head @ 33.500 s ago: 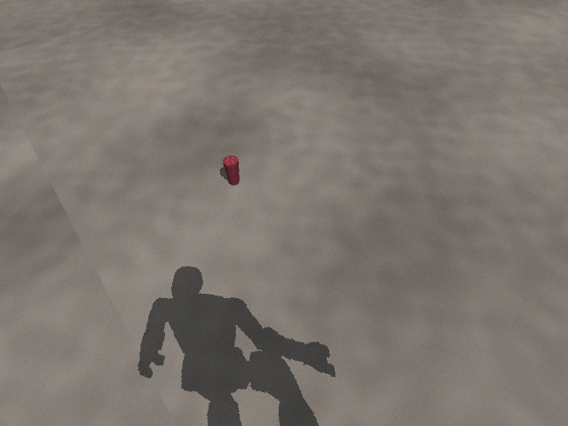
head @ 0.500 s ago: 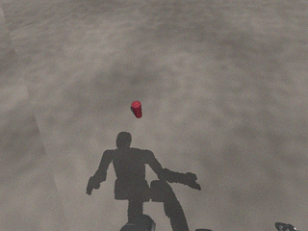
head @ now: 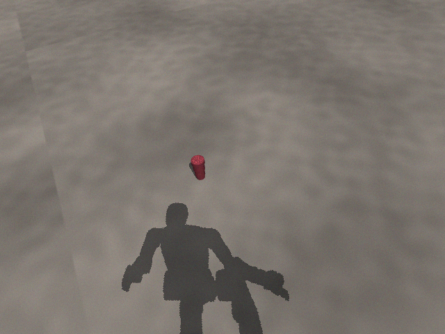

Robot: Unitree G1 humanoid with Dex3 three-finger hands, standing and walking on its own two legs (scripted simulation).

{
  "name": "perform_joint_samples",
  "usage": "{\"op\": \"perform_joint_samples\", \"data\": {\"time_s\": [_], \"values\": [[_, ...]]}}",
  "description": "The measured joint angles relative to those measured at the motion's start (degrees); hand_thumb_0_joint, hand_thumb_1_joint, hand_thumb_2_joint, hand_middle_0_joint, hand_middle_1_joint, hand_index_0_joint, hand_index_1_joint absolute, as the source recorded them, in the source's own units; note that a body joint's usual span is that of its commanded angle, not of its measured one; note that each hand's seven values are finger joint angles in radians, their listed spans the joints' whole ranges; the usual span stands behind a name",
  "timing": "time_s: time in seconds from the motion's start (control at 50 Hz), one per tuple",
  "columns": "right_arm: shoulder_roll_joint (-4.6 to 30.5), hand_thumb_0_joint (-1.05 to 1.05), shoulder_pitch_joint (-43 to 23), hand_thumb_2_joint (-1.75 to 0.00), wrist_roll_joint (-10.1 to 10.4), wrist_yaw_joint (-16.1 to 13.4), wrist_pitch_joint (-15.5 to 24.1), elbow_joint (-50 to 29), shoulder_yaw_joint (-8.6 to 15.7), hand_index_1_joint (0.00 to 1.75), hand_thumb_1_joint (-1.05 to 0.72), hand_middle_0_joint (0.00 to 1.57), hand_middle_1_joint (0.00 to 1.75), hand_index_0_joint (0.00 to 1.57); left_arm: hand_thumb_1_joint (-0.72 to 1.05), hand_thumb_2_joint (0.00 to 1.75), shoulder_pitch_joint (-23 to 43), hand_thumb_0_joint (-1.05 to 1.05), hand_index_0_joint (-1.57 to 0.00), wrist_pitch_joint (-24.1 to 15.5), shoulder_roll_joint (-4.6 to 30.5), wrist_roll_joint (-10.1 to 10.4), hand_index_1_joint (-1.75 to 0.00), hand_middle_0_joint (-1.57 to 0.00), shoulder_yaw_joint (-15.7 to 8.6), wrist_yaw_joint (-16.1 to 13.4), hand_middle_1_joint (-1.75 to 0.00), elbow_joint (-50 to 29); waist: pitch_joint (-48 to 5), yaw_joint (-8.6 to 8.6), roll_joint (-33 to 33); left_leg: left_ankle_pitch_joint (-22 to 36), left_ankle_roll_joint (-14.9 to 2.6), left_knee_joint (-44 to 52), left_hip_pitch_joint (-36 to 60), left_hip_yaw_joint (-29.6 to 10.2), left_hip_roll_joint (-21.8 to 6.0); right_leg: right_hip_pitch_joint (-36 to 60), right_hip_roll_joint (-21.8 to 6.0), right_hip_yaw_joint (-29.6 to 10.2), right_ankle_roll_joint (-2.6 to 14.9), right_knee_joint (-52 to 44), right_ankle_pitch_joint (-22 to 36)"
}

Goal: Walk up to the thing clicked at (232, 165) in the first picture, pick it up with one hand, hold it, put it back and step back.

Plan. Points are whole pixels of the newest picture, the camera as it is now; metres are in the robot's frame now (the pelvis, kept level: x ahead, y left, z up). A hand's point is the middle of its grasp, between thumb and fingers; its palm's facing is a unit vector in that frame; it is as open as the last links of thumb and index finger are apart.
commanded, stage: step back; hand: left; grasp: from the side
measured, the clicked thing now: (199, 168) +1.04 +0.23 -0.68
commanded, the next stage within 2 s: stand in 0.46 s
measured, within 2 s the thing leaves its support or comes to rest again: neither
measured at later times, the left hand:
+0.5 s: hand out of the picture +0.13 +0.30 -0.15, palm faces -0.01 -0.93 -0.36, open 7.4 cm
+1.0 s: hand out of the picture +0.12 +0.30 -0.13, palm faces -0.04 -0.94 -0.34, open 7.4 cm
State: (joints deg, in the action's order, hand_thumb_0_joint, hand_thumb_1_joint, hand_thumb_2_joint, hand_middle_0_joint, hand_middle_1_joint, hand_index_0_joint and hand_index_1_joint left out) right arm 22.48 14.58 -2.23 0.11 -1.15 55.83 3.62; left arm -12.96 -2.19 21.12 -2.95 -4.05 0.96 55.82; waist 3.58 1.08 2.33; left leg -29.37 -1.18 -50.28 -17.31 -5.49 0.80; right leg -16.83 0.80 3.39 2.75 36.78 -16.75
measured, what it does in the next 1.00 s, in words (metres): steps on the spot: left foot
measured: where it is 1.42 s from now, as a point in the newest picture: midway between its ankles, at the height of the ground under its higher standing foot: outside the picture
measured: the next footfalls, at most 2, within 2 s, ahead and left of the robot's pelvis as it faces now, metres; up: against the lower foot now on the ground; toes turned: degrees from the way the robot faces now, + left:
left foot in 0.26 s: +0.13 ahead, +0.17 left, +0.00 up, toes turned +3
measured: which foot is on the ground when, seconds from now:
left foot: up 0.00-0.24, down 0.26-1.00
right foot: down 0.00-1.00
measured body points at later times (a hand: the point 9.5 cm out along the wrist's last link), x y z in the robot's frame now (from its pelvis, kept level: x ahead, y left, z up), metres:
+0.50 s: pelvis +0.05 +0.04 +0.00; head +0.07 +0.05 +0.45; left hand +0.13 +0.35 -0.13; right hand +0.16 -0.26 -0.12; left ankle +0.09 +0.16 -0.72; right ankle +0.04 -0.10 -0.72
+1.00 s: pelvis +0.05 +0.05 +0.02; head +0.05 +0.05 +0.47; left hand +0.13 +0.35 -0.11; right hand +0.13 -0.26 -0.10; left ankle +0.09 +0.16 -0.72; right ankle +0.04 -0.10 -0.72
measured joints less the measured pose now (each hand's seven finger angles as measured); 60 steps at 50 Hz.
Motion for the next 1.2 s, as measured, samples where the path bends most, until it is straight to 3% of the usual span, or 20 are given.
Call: {"op": "perform_joint_samples", "data": {"time_s": [0.1,0.2,0.26,0.28,0.32,0.38,0.46,0.64,0.88,1.2], "values": [[0.7,0.01,-0.9,-0.90,0.2,0.3,0.9,0.1,-0.1,0.30,-0.91,0.20,0.30,0.20,0.90,0.90,-0.1,0.01,-0.20,-0.9,-1.3,0.6,-0.30,-0.20,0.7,-0.4,-0.30,-0.3,1.1,1.14,0.4,4.1,0.45,-3.9,-6.1,0.1,0.3,3.1,-0.8,0.3,-0.34,-4.0,0.8],[0.6,0.01,-2.4,-0.90,0.2,0.3,0.8,0.4,-0.2,0.30,-0.91,0.20,0.30,0.20,0.90,0.90,0.4,0.01,-0.20,-0.6,-0.8,1.2,-0.30,-0.21,1.4,-0.9,-0.30,0.0,2.2,1.00,-0.1,8.0,1.22,6.9,-5.2,2.2,-2.7,3.7,-1.7,0.4,-1.07,-2.7,-1.1],[0.3,0.01,-3.8,-0.90,0.2,0.1,0.6,1.0,-0.3,0.30,-0.91,0.20,0.30,0.20,0.90,0.90,1.5,0.01,-0.20,0.3,-0.2,1.7,-0.30,-0.21,1.9,-1.2,-0.30,-0.2,2.8,0.57,-0.4,14.0,0.77,13.9,-2.0,4.6,-3.4,2.7,-2.4,0.6,-1.94,0.7,-3.5],[-0.2,0.01,-4.6,-0.90,0.2,-0.1,0.7,1.4,-0.3,0.30,-0.91,0.20,0.30,0.20,0.90,0.90,2.1,0.01,-0.20,0.6,0.1,1.8,-0.30,-0.21,2.0,-1.3,-0.30,-0.2,3.3,0.39,-1.2,16.2,1.53,14.8,-1.5,4.9,-2.9,2.3,-3.0,0.4,-2.31,2.1,-4.4],[-1.5,0.01,-6.0,-0.90,0.1,-0.3,0.8,1.8,-0.7,0.30,-0.91,0.20,0.30,0.20,0.90,0.90,3.4,0.01,-0.20,1.3,0.7,2.2,-0.30,-0.20,2.1,-1.6,-0.30,-0.3,4.1,0.79,-3.2,15.8,2.23,14.7,-1.2,6.3,-2.0,1.7,-4.1,-1.0,-2.85,3.5,-5.0],[-2.5,0.01,-7.9,-0.90,0.4,-0.1,0.8,2.1,-1.6,0.30,-0.91,0.20,0.30,0.20,0.90,0.90,4.6,0.01,-0.20,1.8,0.9,2.6,-0.30,-0.20,2.4,-1.8,-0.30,0.1,3.6,0.73,-3.3,14.4,2.04,13.2,-2.2,6.7,-3.0,1.6,-2.7,-2.0,-2.42,2.1,-4.5],[-3.4,0.01,-10.1,-0.90,0.7,0.0,0.5,3.0,-2.4,0.30,-0.91,0.20,0.30,0.21,0.90,0.90,5.3,0.01,-0.20,1.4,0.9,2.2,-0.30,-0.20,2.6,-1.6,-0.30,1.5,2.3,0.37,-2.8,13.9,2.13,13.1,-2.3,6.5,-4.2,2.8,-1.5,-2.0,-3.43,-1.0,-3.0],[-3.2,0.01,-11.1,-0.90,1.3,0.6,2.2,5.5,-3.4,0.30,-0.91,0.20,0.30,0.21,0.90,0.90,6.3,0.01,-0.20,1.2,-0.6,2.5,-0.30,-0.20,4.5,-0.6,-0.30,6.0,0.0,-0.18,-2.5,17.0,1.37,21.5,3.7,7.7,-2.7,8.7,-2.9,-2.6,-4.61,-9.4,0.4],[-2.8,0.01,-10.8,-0.90,1.5,0.7,2.0,8.5,-3.1,0.30,-0.91,0.20,0.30,0.21,0.90,0.90,7.3,0.01,-0.20,0.9,-0.4,2.3,-0.30,-0.20,4.4,-0.5,-0.30,8.6,0.2,-0.76,-2.6,20.9,1.29,28.3,7.4,8.0,-2.3,12.0,-3.1,-2.8,-4.88,-15.9,4.2],[-2.7,0.01,-8.7,-0.90,1.3,0.9,1.4,10.4,-2.9,0.30,-0.91,0.20,0.30,0.21,0.90,0.90,5.6,0.01,-0.20,1.3,-0.5,2.0,-0.30,-0.20,4.3,-0.3,-0.30,9.7,0.0,-1.42,-2.7,22.2,1.34,30.4,7.0,8.0,-2.1,11.2,-3.3,-2.7,-4.83,-17.0,5.0]]}}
